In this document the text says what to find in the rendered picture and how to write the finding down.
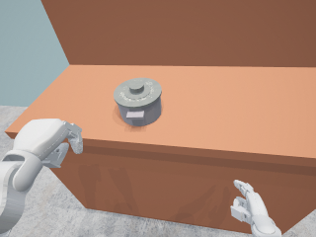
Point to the lid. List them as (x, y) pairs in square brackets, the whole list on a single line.
[(126, 99)]

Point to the robot right hand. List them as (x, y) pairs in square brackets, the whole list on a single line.
[(245, 209)]

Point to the right robot forearm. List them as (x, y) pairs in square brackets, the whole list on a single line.
[(264, 226)]

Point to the left robot forearm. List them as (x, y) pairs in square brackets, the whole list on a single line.
[(18, 170)]

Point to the robot left hand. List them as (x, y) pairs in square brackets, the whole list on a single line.
[(44, 135)]

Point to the table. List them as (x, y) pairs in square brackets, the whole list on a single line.
[(238, 102)]

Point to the pot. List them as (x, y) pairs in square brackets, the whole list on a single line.
[(141, 116)]

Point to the knob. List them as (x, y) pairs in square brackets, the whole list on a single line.
[(136, 87)]

